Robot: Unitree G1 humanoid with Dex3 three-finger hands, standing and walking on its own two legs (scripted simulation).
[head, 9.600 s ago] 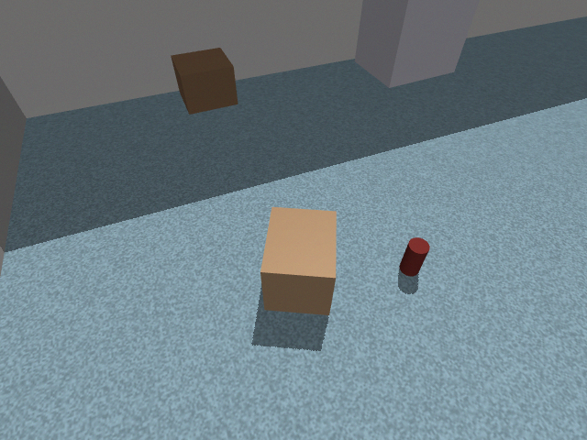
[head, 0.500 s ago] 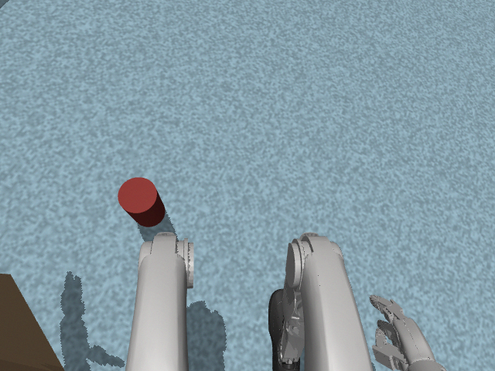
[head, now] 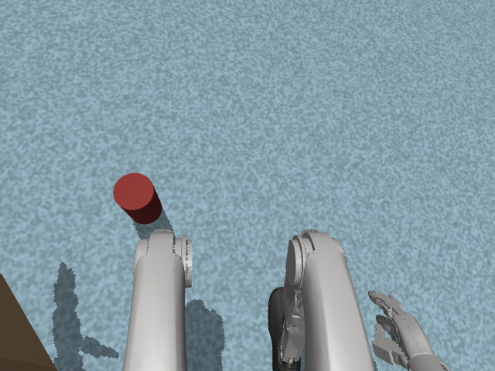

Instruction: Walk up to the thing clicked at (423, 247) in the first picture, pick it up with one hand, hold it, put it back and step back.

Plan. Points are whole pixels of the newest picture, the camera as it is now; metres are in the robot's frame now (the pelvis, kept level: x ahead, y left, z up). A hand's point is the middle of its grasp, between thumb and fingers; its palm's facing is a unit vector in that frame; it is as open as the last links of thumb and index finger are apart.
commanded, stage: go down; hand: left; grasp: from the side
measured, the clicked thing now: (140, 200) +0.43 +0.22 -0.30
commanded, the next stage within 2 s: approach in 0.06 s
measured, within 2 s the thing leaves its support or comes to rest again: neither
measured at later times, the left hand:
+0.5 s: hand out of the picture +0.36 +0.38 -0.06, palm faces +0.18 -0.98 -0.02, open 17.3 cm
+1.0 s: hand (110, 204) +0.40 +0.27 -0.24, palm faces +0.04 -1.00 +0.06, open 17.5 cm
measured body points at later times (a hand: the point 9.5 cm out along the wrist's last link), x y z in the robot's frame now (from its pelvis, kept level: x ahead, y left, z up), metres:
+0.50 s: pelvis +0.00 +0.00 -0.03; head +0.20 +0.08 +0.36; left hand +0.35 +0.44 -0.06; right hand +0.17 -0.27 -0.12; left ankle +0.08 +0.13 -0.35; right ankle +0.11 -0.14 -0.34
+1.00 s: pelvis -0.01 +0.02 -0.10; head +0.22 +0.15 +0.27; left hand +0.39 +0.32 -0.24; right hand +0.16 -0.25 -0.15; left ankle +0.08 +0.13 -0.35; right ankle +0.11 -0.14 -0.34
